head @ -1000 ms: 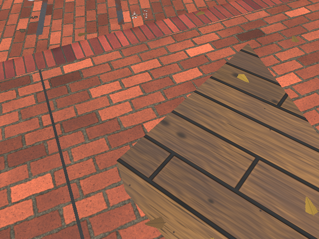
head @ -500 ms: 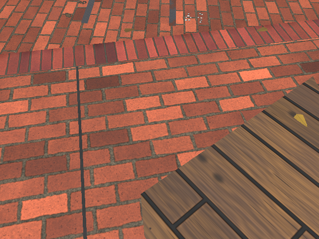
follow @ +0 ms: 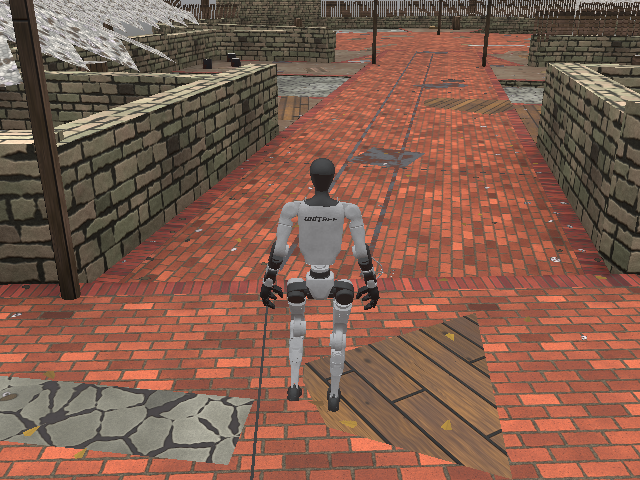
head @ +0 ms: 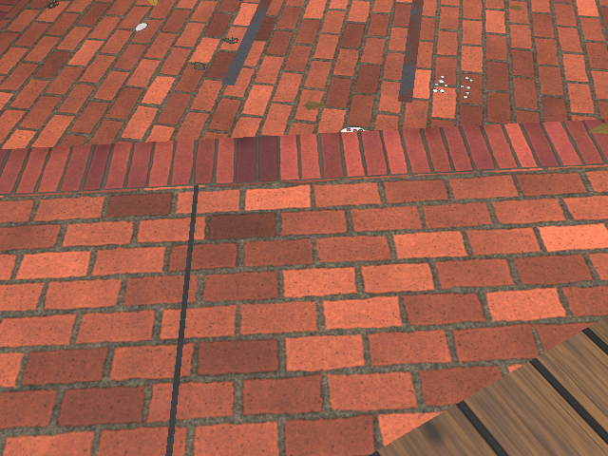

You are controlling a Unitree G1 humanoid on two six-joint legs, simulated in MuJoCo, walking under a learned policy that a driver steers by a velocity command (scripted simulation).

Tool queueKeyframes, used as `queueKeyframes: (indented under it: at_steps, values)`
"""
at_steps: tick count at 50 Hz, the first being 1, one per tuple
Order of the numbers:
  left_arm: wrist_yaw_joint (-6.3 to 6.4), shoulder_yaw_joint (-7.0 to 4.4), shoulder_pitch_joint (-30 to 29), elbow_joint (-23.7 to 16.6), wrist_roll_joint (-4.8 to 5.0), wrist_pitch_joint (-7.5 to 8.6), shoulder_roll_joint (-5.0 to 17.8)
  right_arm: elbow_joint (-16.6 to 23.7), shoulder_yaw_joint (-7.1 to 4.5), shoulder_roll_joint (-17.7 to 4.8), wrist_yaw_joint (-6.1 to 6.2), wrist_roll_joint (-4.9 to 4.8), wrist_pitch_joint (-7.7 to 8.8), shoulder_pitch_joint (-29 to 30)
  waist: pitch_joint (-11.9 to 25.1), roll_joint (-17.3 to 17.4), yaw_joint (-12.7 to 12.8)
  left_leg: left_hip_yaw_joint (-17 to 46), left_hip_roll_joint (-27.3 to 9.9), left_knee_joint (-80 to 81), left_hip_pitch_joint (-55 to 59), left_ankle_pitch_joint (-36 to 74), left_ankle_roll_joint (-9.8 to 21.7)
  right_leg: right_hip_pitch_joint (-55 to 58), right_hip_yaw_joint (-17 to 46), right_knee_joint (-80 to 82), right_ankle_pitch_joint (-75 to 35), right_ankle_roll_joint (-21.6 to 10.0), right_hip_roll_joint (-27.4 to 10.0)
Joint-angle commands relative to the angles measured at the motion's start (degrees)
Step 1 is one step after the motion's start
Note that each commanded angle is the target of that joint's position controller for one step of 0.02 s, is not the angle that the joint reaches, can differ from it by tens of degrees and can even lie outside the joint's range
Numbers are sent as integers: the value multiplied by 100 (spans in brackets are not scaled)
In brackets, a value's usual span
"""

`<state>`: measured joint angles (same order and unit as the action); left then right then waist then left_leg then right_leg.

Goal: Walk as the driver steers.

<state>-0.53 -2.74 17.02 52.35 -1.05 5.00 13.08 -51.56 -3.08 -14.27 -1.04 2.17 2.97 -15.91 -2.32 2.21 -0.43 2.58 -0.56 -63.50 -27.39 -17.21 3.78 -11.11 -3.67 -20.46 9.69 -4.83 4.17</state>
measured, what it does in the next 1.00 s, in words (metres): walks ahead, turning right: left foot, then right foot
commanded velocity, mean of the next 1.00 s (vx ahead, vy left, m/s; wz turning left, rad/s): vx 0.50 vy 0.00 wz -0.18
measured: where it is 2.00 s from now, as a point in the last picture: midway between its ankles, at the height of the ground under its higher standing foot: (369, 267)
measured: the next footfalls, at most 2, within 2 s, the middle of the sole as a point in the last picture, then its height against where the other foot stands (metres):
left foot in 0.32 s outside the picture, level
right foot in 0.90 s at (355, 404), level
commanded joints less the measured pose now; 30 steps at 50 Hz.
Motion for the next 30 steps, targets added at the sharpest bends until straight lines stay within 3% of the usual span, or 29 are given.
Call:
queueKeyframes:
  at_steps: [1, 6, 10, 12, 14, 15, 16, 17, 18, 19, 20, 21, 23, 26, 30]
  values:
    - [-9, -92, 322, -94, 47, 151, 526, 263, -19, -172, -81, 45, -47, -163, -5, -628, -119, -107, -352, 284, -712, 437, -132, 287, 1387, 1271, -1189, -799, -1560]
    - [-11, -76, 800, 102, 68, 123, 539, 691, 104, -28, -123, -17, -24, 1160, -190, -635, 170, -505, -398, 1935, -771, 1436, -279, 427, 835, 1356, -1809, -618, -1281]
    - [30, -83, 1165, 252, 32, 98, 637, 874, 135, -78, -93, -64, -5, 1762, -210, -658, 350, -634, -240, 2743, -574, 1560, -185, 974, 811, 1170, -2186, -582, -1471]
    - [68, -91, 1207, 311, -1, 69, 680, 943, 112, -152, -72, -63, 20, 1869, -236, -668, 316, -617, -186, 2980, -504, 1269, -58, 1315, 856, 970, -2504, -563, -1643]
    - [104, -107, 1097, 336, -17, 40, 750, 868, 62, -241, -28, -48, 65, 1560, -90, -688, 111, -664, 5, 3279, 75, 857, 113, 1501, 780, 446, -3468, -460, -1692]
    - [111, -114, 1042, 348, -10, 17, 785, 685, 9, -317, 11, -28, 102, 1023, 192, -653, -125, -739, 185, 3537, 766, 799, 222, 1509, 676, -208, -4068, -386, -1605]
    - [107, -92, 1003, 339, 14, -5, 735, 377, -69, -459, 66, 28, 164, 139, 684, -466, -483, -713, 196, 3808, 1951, 983, 382, 1138, 450, -1233, -3949, -273, -1364]
    - [100, -24, 934, 137, 60, 3, 550, 197, -187, -886, 140, 166, 216, -889, 1395, 24, -844, 539, -986, 3858, 3426, 598, 697, 11, 232, -2823, -2209, -151, -1096]
    - [71, 72, 1627, 61, 236, -17, 1, 136, -318, -1392, 126, 176, 174, -1106, 1927, 1315, -513, 3178, -2480, 4441, 4654, 357, 1454, -1947, -63, -4774, 1846, 76, -59]
    - [104, -94, 1287, 146, 43, -64, 631, 166, -279, -1067, 79, -75, 96, -801, 1518, 396, -487, 3346, -2232, 4699, 4163, 67, 1377, -2442, 614, -5218, 1874, -2, -289]
    - [69, -113, 822, 4, 23, -42, 591, 235, -181, -744, 59, -117, 98, -238, 716, 205, -270, 2456, -1988, 4816, 3400, 205, 1214, -2597, 670, -5131, 1354, -33, -536]
    - [40, -83, 590, -33, 22, -22, 464, 248, -114, -481, 34, -99, 142, 40, 355, 26, -148, 1873, -1712, 5036, 2769, 755, 1064, -2434, 656, -4839, 1000, -15, -718]
    - [-20, -80, 612, 18, -94, -146, 347, 144, -47, -250, 70, -122, 213, 153, 153, 167, 135, 1094, -1258, 5308, 2095, 1304, 777, -1963, 583, -4399, 756, 93, -909]
    - [-110, -88, 547, 40, -83, -302, 224, -47, -70, -350, 97, -145, 354, -208, 111, 112, 219, 520, -1209, 5551, 1988, 1805, 729, -2001, 576, -4257, 482, 186, -866]
    - [-151, -102, -295, -207, -54, -366, 243, -208, -60, -346, 122, -125, 382, -604, -209, 91, 69, -50, -1147, 5793, 2170, 1864, 560, -2783, 652, -3759, -337, 254, -897]
Velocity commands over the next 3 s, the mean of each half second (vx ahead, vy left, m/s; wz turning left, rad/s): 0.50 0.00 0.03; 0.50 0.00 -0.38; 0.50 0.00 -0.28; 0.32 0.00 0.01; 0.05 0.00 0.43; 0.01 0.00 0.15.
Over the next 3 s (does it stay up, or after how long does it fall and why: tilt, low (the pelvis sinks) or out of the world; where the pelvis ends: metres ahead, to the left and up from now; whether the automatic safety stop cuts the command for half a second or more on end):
stays up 0.96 -0.13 0.00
